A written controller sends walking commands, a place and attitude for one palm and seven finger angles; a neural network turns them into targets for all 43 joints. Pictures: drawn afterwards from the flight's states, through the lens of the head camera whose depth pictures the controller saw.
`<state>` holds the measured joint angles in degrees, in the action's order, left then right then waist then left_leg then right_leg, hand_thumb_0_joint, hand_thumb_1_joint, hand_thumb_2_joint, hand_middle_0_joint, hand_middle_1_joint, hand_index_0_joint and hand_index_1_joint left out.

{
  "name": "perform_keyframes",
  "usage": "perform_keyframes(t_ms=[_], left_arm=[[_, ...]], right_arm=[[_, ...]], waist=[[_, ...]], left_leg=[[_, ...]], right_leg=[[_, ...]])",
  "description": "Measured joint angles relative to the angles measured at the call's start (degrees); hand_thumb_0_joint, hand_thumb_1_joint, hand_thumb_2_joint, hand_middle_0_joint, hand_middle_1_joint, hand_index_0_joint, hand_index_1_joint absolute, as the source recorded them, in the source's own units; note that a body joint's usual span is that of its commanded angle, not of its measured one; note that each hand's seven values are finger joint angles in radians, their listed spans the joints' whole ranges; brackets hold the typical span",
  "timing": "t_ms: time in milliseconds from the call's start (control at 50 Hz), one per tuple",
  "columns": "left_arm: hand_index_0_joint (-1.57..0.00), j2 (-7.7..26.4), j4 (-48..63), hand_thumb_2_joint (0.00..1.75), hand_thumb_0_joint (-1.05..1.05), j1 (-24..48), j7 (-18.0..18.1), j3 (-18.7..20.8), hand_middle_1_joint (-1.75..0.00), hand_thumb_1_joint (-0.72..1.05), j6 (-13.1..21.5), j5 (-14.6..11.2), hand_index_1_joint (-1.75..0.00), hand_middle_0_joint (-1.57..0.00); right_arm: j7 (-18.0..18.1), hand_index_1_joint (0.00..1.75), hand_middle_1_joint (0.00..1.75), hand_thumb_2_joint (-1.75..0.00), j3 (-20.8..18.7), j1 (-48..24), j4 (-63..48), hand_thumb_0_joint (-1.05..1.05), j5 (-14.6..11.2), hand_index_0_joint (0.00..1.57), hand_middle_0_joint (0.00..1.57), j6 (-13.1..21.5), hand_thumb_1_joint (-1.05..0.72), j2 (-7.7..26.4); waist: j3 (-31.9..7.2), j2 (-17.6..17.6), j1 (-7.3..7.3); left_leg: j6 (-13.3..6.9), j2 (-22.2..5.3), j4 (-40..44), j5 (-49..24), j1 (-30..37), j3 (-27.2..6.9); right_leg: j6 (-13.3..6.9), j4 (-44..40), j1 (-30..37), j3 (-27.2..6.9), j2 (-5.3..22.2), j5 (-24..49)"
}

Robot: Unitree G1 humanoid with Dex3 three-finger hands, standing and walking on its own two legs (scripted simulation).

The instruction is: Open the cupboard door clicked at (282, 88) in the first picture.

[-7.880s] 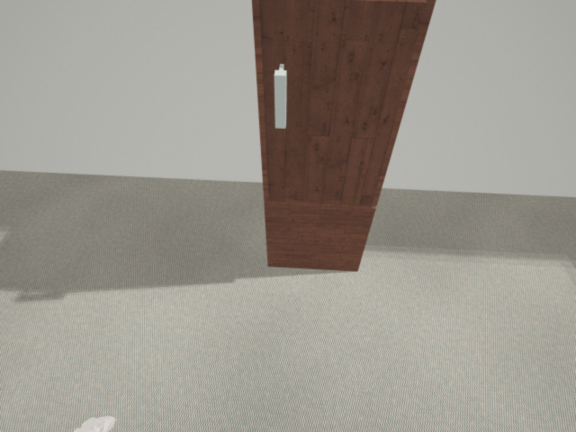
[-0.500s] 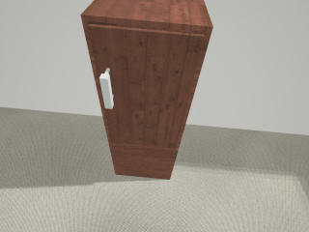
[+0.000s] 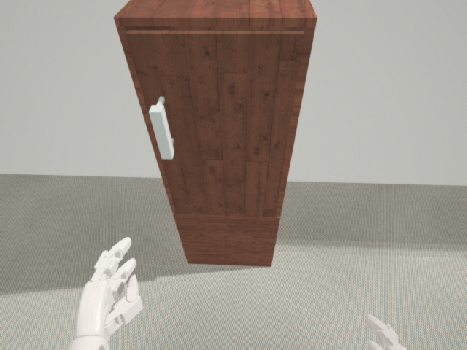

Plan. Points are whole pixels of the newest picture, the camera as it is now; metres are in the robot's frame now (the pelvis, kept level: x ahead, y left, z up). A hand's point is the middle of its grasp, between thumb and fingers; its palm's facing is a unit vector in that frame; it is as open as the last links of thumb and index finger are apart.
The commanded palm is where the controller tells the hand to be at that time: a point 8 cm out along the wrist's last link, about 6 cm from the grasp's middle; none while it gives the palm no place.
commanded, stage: raise the hand with hooked fingers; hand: left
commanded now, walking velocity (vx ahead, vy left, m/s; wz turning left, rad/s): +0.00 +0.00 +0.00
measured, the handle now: (164, 128) +0.58 +0.17 +0.07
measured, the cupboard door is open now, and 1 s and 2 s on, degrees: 0 0 0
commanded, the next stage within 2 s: move the hooked fingers beside the handle in 1.86 s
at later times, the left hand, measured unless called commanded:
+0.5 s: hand (137, 294) +0.22 +0.17 +0.01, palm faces -0.05 -1.00 -0.06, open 10.5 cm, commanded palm +0.19 +0.23 +0.02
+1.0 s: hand (101, 253) +0.27 +0.23 +0.05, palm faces -0.01 -1.00 -0.05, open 13.4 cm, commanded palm +0.25 +0.28 +0.06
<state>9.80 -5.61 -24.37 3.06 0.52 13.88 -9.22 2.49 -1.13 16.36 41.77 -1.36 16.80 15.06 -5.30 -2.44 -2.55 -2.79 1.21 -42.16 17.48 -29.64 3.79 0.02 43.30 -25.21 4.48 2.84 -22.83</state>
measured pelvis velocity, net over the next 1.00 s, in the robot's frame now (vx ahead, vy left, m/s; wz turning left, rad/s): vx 0.02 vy -0.01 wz -0.01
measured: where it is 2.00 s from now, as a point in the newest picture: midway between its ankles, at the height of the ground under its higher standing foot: outside the picture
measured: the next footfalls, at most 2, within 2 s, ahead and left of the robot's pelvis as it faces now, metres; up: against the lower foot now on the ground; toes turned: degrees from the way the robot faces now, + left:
none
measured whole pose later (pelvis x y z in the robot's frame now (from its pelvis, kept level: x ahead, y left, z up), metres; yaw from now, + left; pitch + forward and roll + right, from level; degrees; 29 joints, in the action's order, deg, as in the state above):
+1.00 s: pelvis +0.02 -0.01 -0.01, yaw +0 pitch +9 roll -2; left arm 20.1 -10.5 -10.4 -23.8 18.9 17.7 -21.0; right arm 4.0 0.8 14.1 31.9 -3.1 12.2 15.8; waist -4.9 -1.3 -0.3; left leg -1.8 -1.9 -50.6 22.7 -37.1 1.8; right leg -1.2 47.6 -30.6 5.9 -0.3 -26.0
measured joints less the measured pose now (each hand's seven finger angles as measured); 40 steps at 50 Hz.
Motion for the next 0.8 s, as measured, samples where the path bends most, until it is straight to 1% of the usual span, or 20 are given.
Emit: perform_keyframes(t_ms=[60, 80, 100, 120, 160, 200, 240, 260, 300, 340, 360, 400, 460, 500, 540, 580, 640, 720, 800], left_arm=[[-0.2, -2.1, -0.6, 0.83, 0.03, 3.4, -9.9, 1.2, -0.4, 0.78, 10.8, -1.6, -0.4, -0.2], [-0.2, -2.3, -0.6, 0.82, 0.03, 3.6, -12.9, 1.6, -0.41, 0.76, 13.3, -1.7, -0.42, -0.2], [-0.2, -2.2, -0.4, 0.81, 0.02, 3.2, -15.2, 2.0, -0.43, 0.73, 14.8, -1.7, -0.43, -0.21], [-0.21, -2.0, 0.2, 0.8, 0.02, 2.4, -16.7, 2.4, -0.44, 0.7, 15.1, -1.9, -0.45, -0.21], [-0.22, -1.2, 1.9, 0.78, 0.02, 0.0, -17.8, 3.0, -0.47, 0.65, 13.3, -2.5, -0.48, -0.22], [-0.22, -0.2, 3.9, 0.76, 0.02, -2.9, -17.0, 4.1, -0.5, 0.6, 10.9, -3.0, -0.5, -0.23], [-0.23, 1.0, 6.0, 0.74, 0.02, -5.5, -15.7, 5.3, -0.53, 0.55, 9.8, -3.5, -0.53, -0.23], [-0.23, 1.6, 7.1, 0.73, 0.02, -6.3, -15.3, 6.0, -0.54, 0.52, 9.9, -3.7, -0.55, -0.23], [-0.23, 2.8, 8.7, 0.71, 0.02, -6.4, -15.5, 7.3, -0.57, 0.47, 11.4, -4.6, -0.58, -0.23], [-0.23, 3.7, 9.3, 0.69, 0.02, -4.7, -17.1, 8.4, -0.6, 0.42, 12.8, -5.8, -0.61, -0.23], [-0.23, 4.1, 9.2, 0.68, 0.02, -3.2, -18.4, 8.9, -0.62, 0.4, 13.0, -6.3, -0.62, -0.24], [-0.23, 5.0, 8.3, 0.66, 0.02, 0.2, -21.0, 9.6, -0.65, 0.35, 11.9, -7.3, -0.65, -0.24], [-0.24, 6.3, 5.8, 0.63, 0.02, 4.1, -24.2, 11.1, -0.69, 0.28, 7.5, -8.7, -0.7, -0.24], [-0.24, 6.7, 4.3, 0.61, 0.01, 5.2, -24.9, 12.4, -0.72, 0.23, 4.5, -9.5, -0.73, -0.25], [-0.25, 6.8, 3.4, 0.59, 0.01, 5.2, -24.6, 13.6, -0.75, 0.19, 3.0, -10.2, -0.76, -0.25], [-0.25, 6.8, 2.7, 0.57, 0.01, 4.9, -24.1, 14.8, -0.78, 0.14, 3.1, -10.6, -0.79, -0.26], [-0.26, 6.8, 1.6, 0.54, 0.01, 4.9, -23.9, 16.2, -0.83, 0.07, 4.9, -11.2, -0.83, -0.26], [-0.26, 7.2, -0.5, 0.5, 0.01, 5.9, -25.0, 17.0, -0.89, -0.02, 6.8, -11.6, -0.89, -0.27], [-0.27, 7.9, -1.9, 0.46, 0.01, 7.5, -26.0, 16.9, -0.95, -0.11, 7.1, -11.6, -0.95, -0.27]], right_arm=[[-2.1, 0.3, 0.3, -0.9, -1.5, -3.8, -4.8, 0.01, 0.6, 0.2, 0.2, -0.7, -0.92, -0.3], [-2.7, 0.3, 0.3, -0.9, -1.9, -4.9, -6.7, 0.01, 0.7, 0.2, 0.2, -1.2, -0.92, -0.4], [-3.0, 0.3, 0.3, -0.9, -2.2, -5.8, -8.5, 0.01, 0.6, 0.2, 0.2, -1.9, -0.91, -0.4], [-3.2, 0.3, 0.3, -0.9, -2.5, -6.7, -10.3, 0.01, 0.5, 0.2, 0.2, -2.8, -0.91, -0.5], [-3.1, 0.3, 0.3, -0.9, -2.8, -7.8, -13.4, 0.01, 0.2, 0.2, 0.2, -4.6, -0.91, -0.6], [-2.5, 0.3, 0.3, -0.9, -2.7, -8.3, -15.5, 0.01, 0.0, 0.2, 0.2, -6.0, -0.91, -0.7], [-1.7, 0.3, 0.3, -0.9, -2.2, -8.3, -16.5, 0.01, 0.1, 0.2, 0.2, -6.7, -0.91, -1.0], [-1.3, 0.3, 0.3, -0.9, -1.8, -8.2, -16.6, 0.01, 0.2, 0.2, 0.2, -6.8, -0.91, -1.2], [-0.6, 0.3, 0.3, -0.9, -0.8, -7.8, -16.0, 0.01, 0.3, 0.2, 0.2, -6.5, -0.91, -1.5], [-0.1, 0.3, 0.3, -0.9, 0.4, -7.5, -14.5, 0.01, 0.2, 0.2, 0.2, -6.0, -0.91, -1.8], [0.2, 0.3, 0.3, -0.9, 1.0, -7.3, -13.7, 0.01, 0.1, 0.2, 0.2, -5.8, -0.91, -1.9], [0.5, 0.3, 0.3, -0.9, 2.1, -6.8, -11.8, 0.01, -0.2, 0.2, 0.2, -5.6, -0.91, -2.4], [0.8, 0.3, 0.3, -0.9, 3.0, -5.5, -9.6, 0.01, -0.7, 0.21, 0.21, -6.3, -0.91, -3.2], [1.0, 0.3, 0.3, -0.9, 3.1, -4.2, -8.7, 0.01, -1.0, 0.21, 0.21, -6.7, -0.91, -3.6], [1.2, 0.3, 0.3, -0.9, 2.8, -2.7, -8.2, 0.01, -1.0, 0.21, 0.21, -6.8, -0.9, -3.5], [1.3, 0.3, 0.3, -0.9, 2.2, -1.3, -7.8, 0.01, -1.0, 0.21, 0.21, -6.6, -0.9, -3.0], [1.4, 0.3, 0.3, -0.9, 1.2, 0.2, -7.4, 0.01, -1.0, 0.21, 0.21, -6.2, -0.9, -1.6], [1.4, 0.3, 0.3, -0.9, 0.1, 0.8, -7.1, 0.01, -1.3, 0.2, 0.2, -5.7, -0.91, 0.6], [1.6, 0.3, 0.3, -0.9, -0.3, 0.2, -7.5, 0.01, -1.5, 0.2, 0.2, -5.0, -0.91, 1.9]], waist=[[-2.4, 1.9, 0.75], [-2.8, 2.6, 0.96], [-3.0, 3.1, 1.24], [-3.0, 3.6, 1.55], [-2.7, 4.1, 2.39], [-2.5, 3.9, 3.3], [-2.3, 3.3, 4.09], [-2.3, 2.9, 4.45], [-2.1, 2.1, 5.03], [-1.9, 1.3, 5.37], [-1.7, 0.9, 5.44], [-1.4, 0.2, 5.28], [-1.1, -0.3, 4.3], [-1.1, -0.5, 3.34], [-1.2, -0.4, 2.5], [-1.2, -0.3, 1.9], [-1.2, 0.0, 1.38], [-0.9, 0.5, 1.31], [-0.2, 0.8, 1.46]], left_leg=[[0.2, -1.3, -8.0, 3.2, -7.9, 0.7], [0.3, -1.8, -10.6, 4.3, -10.2, 0.7], [0.3, -2.1, -13.0, 5.3, -12.1, 0.6], [0.5, -2.5, -15.1, 6.2, -13.7, 0.5], [0.9, -2.9, -18.3, 7.7, -16.0, 0.0], [1.5, -3.3, -20.4, 8.7, -17.5, -1.0], [2.0, -3.6, -21.8, 9.3, -18.6, -2.3], [2.2, -3.7, -22.3, 9.4, -19.1, -3.0], [2.5, -3.9, -23.1, 9.6, -20.3, -4.3], [2.9, -4.1, -23.8, 9.7, -21.4, -5.4], [3.0, -4.2, -24.0, 9.7, -21.8, -5.9], [3.2, -4.3, -24.0, 9.6, -22.2, -6.2], [3.5, -4.5, -22.4, 9.1, -21.1, -5.8], [3.4, -4.5, -20.4, 8.6, -19.4, -5.1], [3.3, -4.5, -18.2, 8.0, -17.5, -4.2], [3.1, -4.4, -16.1, 7.5, -15.7, -3.4], [2.8, -4.1, -13.8, 6.8, -13.9, -2.5], [2.3, -3.8, -12.2, 6.4, -12.5, -2.1], [1.9, -3.7, -11.3, 6.1, -11.2, -1.9]], right_leg=[[-0.5, 8.1, -8.3, -0.8, -0.8, -3.0], [-0.7, 10.7, -10.6, -0.9, -1.0, -4.0], [-0.9, 13.1, -12.5, -0.9, -1.3, -5.1], [-1.2, 15.1, -14.0, -0.8, -1.5, -6.0], [-1.7, 18.1, -16.0, -0.3, -1.8, -7.6], [-2.4, 19.6, -17.0, 0.6, -2.2, -8.4], [-2.9, 20.1, -17.3, 1.8, -2.6, -8.9], [-3.0, 20.1, -17.4, 2.5, -2.8, -9.2], [-3.3, 20.2, -17.8, 3.7, -3.1, -9.5], [-3.6, 20.2, -18.3, 4.8, -3.5, -9.5], [-3.7, 20.2, -18.5, 5.2, -3.6, -9.5], [-3.9, 19.9, -18.7, 5.5, -3.8, -9.3], [-3.9, 18.5, -17.9, 5.1, -4.0, -8.7], [-3.7, 16.9, -16.7, 4.3, -4.0, -8.1], [-3.4, 15.1, -15.3, 3.5, -4.0, -7.5], [-3.2, 13.3, -14.0, 2.7, -3.9, -6.8], [-2.8, 11.4, -12.6, 1.9, -3.7, -6.1], [-2.4, 9.8, -11.3, 1.5, -3.5, -5.5], [-2.1, 8.4, -9.8, 1.3, -3.4, -4.9]])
